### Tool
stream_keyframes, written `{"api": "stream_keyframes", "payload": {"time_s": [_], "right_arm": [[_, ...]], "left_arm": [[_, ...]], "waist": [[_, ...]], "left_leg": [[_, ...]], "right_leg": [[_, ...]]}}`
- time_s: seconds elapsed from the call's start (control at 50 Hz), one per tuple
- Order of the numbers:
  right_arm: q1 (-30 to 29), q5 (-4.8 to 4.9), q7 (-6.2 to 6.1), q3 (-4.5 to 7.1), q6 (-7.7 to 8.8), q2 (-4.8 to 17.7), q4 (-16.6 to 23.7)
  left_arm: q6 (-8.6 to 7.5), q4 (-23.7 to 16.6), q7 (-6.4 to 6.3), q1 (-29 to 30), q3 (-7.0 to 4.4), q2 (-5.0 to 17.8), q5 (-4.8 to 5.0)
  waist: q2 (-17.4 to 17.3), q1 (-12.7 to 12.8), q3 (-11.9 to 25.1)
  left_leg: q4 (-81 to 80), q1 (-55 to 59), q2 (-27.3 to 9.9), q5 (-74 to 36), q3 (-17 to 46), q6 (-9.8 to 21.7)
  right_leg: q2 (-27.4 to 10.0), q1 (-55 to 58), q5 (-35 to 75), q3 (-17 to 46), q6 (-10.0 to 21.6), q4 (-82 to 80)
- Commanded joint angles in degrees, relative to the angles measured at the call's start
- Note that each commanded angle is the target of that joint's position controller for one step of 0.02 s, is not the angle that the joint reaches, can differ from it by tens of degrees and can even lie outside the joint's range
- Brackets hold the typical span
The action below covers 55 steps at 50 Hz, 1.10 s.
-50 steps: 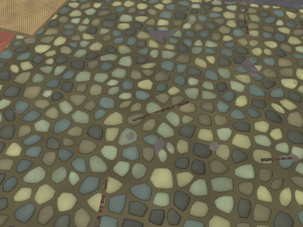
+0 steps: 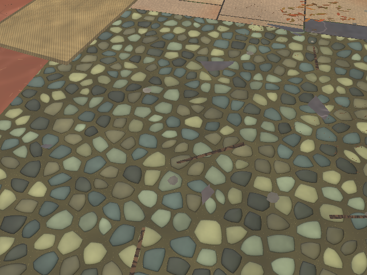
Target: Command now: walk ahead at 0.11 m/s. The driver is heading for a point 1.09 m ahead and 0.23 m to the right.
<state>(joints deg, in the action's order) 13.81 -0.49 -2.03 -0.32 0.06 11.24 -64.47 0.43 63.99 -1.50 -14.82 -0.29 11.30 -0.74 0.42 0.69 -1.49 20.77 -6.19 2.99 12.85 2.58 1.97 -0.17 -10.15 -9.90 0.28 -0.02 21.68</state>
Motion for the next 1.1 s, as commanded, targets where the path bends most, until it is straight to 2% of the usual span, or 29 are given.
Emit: {"api": "stream_keyframes", "payload": {"time_s": [0.02,0.04,0.08,0.1,0.12,0.18,0.22,0.24,0.26,0.28,0.3,0.34,0.38,0.44,0.52,0.58,0.62,0.66,0.68,0.7,0.72,0.74,0.76,0.78,0.82,0.86,0.94,1.02,1.1], "right_arm": [[3.3,-0.04,-0.17,1.73,-0.21,7.9,0.8],[4.2,-0.2,-0.02,2.15,-0.57,8.6,1.0],[7.8,-0.33,0.04,2.93,-0.73,9.5,0.6],[8.5,-0.43,0.04,3.26,-0.53,9.5,0.4],[8.3,-0.64,0.13,3.42,-0.19,9.2,0.6],[5.2,-0.52,0.47,4.0,0.97,9.5,1.9],[1.3,-0.03,0.76,3.98,1.4,8.2,3.4],[-0.2,-0.37,0.99,3.31,2.04,5.6,4.7],[-1.3,-0.18,1.58,2.15,2.75,1.2,7.2],[-2.2,-2.1,1.96,3.23,2.95,6.3,7.8],[-2.5,-2.22,2.67,3.28,3.26,5.9,7.7],[-1.0,-1.53,3.7,2.97,3.99,4.1,6.6],[-1.1,-1.85,4.14,3.2,3.58,4.5,6.4],[-5.4,-1.63,4.07,3.06,2.69,3.6,8.4],[-16.1,-1.02,4.08,1.99,2.38,2.1,13.0],[-19.3,-0.52,3.86,1.51,2.4,2.1,15.0],[-16.0,-0.47,3.19,2.09,2.61,3.8,14.8],[-3.6,-0.35,2.32,3.54,3.33,6.5,11.2],[5.3,-0.66,1.82,4.4,3.8,7.7,8.4],[13.7,-2.11,1.27,5.73,4.03,12.0,6.8],[14.0,-2.93,1.66,6.55,3.74,15.6,7.1],[9.3,-0.44,2.35,6.34,3.35,13.0,7.4],[2.7,0.11,2.44,5.36,3.6,9.7,8.6],[0.0,-0.15,2.65,4.54,4.25,6.3,8.8],[0.7,-0.39,2.2,3.28,5.3,2.8,7.2],[4.1,-0.32,1.9,3.1,6.27,3.3,5.8],[8.6,-0.34,1.73,3.28,6.64,5.9,5.0],[12.1,-0.34,1.52,2.67,6.76,5.0,4.6],[15.9,-0.57,0.69,2.36,6.73,5.0,3.5]], "left_arm": [[-0.03,-1.2,-0.08,-2.1,-1.12,5.8,-0.31],[0.16,-1.9,0.15,-1.4,-1.24,5.8,-0.65],[-0.16,-3.7,0.77,1.1,-0.77,3.1,-1.34],[-0.7,-4.5,1.01,1.8,-0.58,2.3,-1.81],[-1.34,-5.2,1.21,2.3,-0.8,2.9,-1.68],[-3.09,-5.9,2.01,-0.3,-1.33,3.4,-0.89],[-3.8,-2.4,1.63,-10.0,-1.75,2.5,-0.23],[-4.24,-1.0,1.0,-15.9,-2.54,5.2,-0.77],[-4.39,0.2,0.81,-23.2,-4.11,11.6,-0.64],[-3.78,0.9,0.82,-22.1,-4.08,11.0,-0.46],[-4.02,-1.2,1.08,-16.3,-3.37,8.3,-0.61],[-5.21,-3.5,1.27,-10.8,-2.73,6.3,-0.38],[-6.09,-2.8,1.07,-12.3,-2.02,4.4,-0.28],[-6.48,-0.9,0.88,-17.3,-1.43,3.7,-0.07],[-6.44,-0.7,0.57,-18.0,-0.81,3.6,-0.24],[-6.59,-0.2,0.3,-18.6,-0.88,4.8,-0.34],[-6.83,-0.3,0.22,-16.8,-1.1,5.9,-0.3],[-6.63,-0.7,0.04,-14.8,-1.56,7.3,-0.35],[-6.34,-1.0,0.13,-13.5,-1.73,7.8,-0.02],[-6.25,-2.4,0.51,-14.2,-1.18,5.6,0.16],[-5.84,-2.9,1.35,-21.7,-0.35,-1.3,1.54],[-5.53,-3.4,1.19,-15.8,-1.92,5.1,0.24],[-5.77,-5.8,1.41,-9.9,-2.3,5.6,-0.03],[-6.02,-6.3,1.54,-7.4,-2.35,5.0,-0.2],[-4.78,-6.0,2.04,-8.6,-2.32,2.9,-1.28],[-3.65,-6.3,2.57,-8.4,-2.26,1.4,-1.5],[-2.39,-9.9,3.21,1.0,-2.42,2.4,-1.35],[-2.74,-13.1,3.62,10.2,-1.78,1.7,-0.28],[-3.03,-15.4,3.69,16.4,-1.19,1.3,-0.27]], "waist": [[-3.3,-0.6,-1.9],[-4.1,-1.2,-4.2],[-8.4,-2.8,-8.0],[-9.6,-3.1,-8.8],[-8.9,-2.8,-8.7],[-7.3,0.0,-7.0],[-4.3,4.8,-6.3],[3.4,6.8,-5.2],[17.1,8.3,-2.1],[10.9,5.8,-5.7],[4.6,2.7,-8.9],[2.2,-0.1,-7.8],[2.9,-0.4,-5.5],[4.0,0.2,-4.3],[4.8,1.8,-6.6],[6.0,2.0,-7.0],[6.2,-0.5,-4.8],[6.1,-5.9,1.9],[5.2,-9.9,6.1],[0.1,-11.8,11.9],[-12.3,-6.4,17.5],[-3.4,-6.5,13.1],[-2.9,-4.1,3.8],[-0.3,-2.7,0.0],[-0.9,0.8,-1.4],[-1.7,1.8,-1.5],[-2.4,0.7,-4.0],[-3.0,-1.7,-4.9],[-3.5,-3.7,-5.3]], "left_leg": [[-6.0,-6.6,-5.7,19.3,7.6,3.7],[-7.1,-7.7,-6.7,27.9,9.9,5.2],[-11.9,-6.2,-12.9,36.2,18.8,9.0],[-13.6,-6.1,-16.5,35.1,22.6,10.9],[-14.4,-5.6,-18.0,31.8,23.7,11.8],[-11.4,-6.6,-15.9,23.9,18.1,10.8],[-3.8,-18.2,-10.3,21.1,11.2,8.0],[8.2,-25.3,-5.8,17.4,5.3,6.0],[26.0,-34.8,1.3,16.6,-4.4,3.5],[36.1,-37.7,-1.1,17.4,-2.4,4.1],[40.3,-38.2,-4.1,11.8,-0.6,4.5],[40.2,-35.3,-6.7,3.2,-0.7,3.5],[39.6,-34.3,-6.8,-0.5,-2.9,2.1],[38.3,-36.7,-6.1,-2.2,-5.8,0.7],[25.3,-34.0,-4.3,-6.1,-9.2,0.0],[16.0,-27.3,-2.4,-7.9,-11.2,1.9],[13.4,-20.8,-0.6,-7.1,-11.4,4.4],[11.4,-8.9,1.8,-5.2,-10.5,6.8],[7.2,2.1,0.7,-7.4,-9.2,8.0],[6.1,14.7,-10.9,2.9,3.5,10.3],[-0.5,26.8,-27.4,6.8,34.7,19.7],[-6.5,20.9,-24.5,15.7,37.7,18.7],[-8.6,11.5,-22.9,15.5,27.9,16.6],[-10.6,4.3,-20.5,7.9,22.0,15.0],[-11.9,-3.5,-16.1,-3.0,12.7,11.9],[-12.5,-4.8,-14.7,-9.8,8.6,11.5],[-15.0,-2.9,-13.3,-14.1,2.5,10.1],[-14.7,0.2,-11.6,-23.1,-4.1,6.5],[-13.2,7.6,-13.3,-31.5,-7.9,5.4]], "right_leg": [[-0.7,-1.3,-15.5,1.8,2.5,1.5],[0.5,-5.6,-21.2,1.1,3.1,4.0],[2.3,-13.4,-18.7,-2.4,3.0,12.6],[0.9,-14.9,-14.4,-3.2,3.0,16.9],[-0.4,-16.2,-13.9,-2.5,3.3,19.2],[-0.9,-10.8,-13.9,-2.9,4.5,13.4],[2.3,8.1,-8.5,-4.9,4.8,2.2],[-4.5,16.4,-14.6,5.5,5.4,-4.3],[-18.0,22.0,-31.9,29.8,9.6,-15.2],[-22.0,16.4,-35.3,36.0,12.3,-16.2],[-20.4,12.0,-32.5,32.1,12.3,-15.8],[-15.4,9.8,-17.9,21.5,10.3,-16.4],[-12.2,11.8,-2.2,13.8,9.2,-15.4],[-10.8,14.2,18.2,7.6,9.3,-12.7],[-8.9,10.9,26.6,3.6,9.2,-13.1],[-9.8,10.9,33.3,2.3,9.1,-13.0],[-10.9,12.9,46.8,1.2,8.6,-8.3],[-11.1,15.0,56.7,0.2,7.6,5.8],[-9.8,10.8,50.9,-0.9,7.0,16.9],[-7.0,0.2,30.5,-2.4,6.6,33.4],[4.4,-19.9,-19.8,-2.7,4.7,56.1],[2.1,-25.3,-16.4,3.9,6.1,59.3],[-0.9,-27.2,-10.1,3.3,6.5,56.6],[-2.7,-25.0,-6.8,3.0,6.5,53.5],[-4.7,-18.7,-5.5,3.0,5.4,48.5],[-5.1,-18.0,-5.5,1.8,4.2,45.3],[-6.4,-26.0,1.7,-0.6,2.5,37.6],[-4.3,-26.6,9.8,-2.5,2.7,25.1],[-2.1,-25.9,11.6,-6.0,4.4,16.1]]}}
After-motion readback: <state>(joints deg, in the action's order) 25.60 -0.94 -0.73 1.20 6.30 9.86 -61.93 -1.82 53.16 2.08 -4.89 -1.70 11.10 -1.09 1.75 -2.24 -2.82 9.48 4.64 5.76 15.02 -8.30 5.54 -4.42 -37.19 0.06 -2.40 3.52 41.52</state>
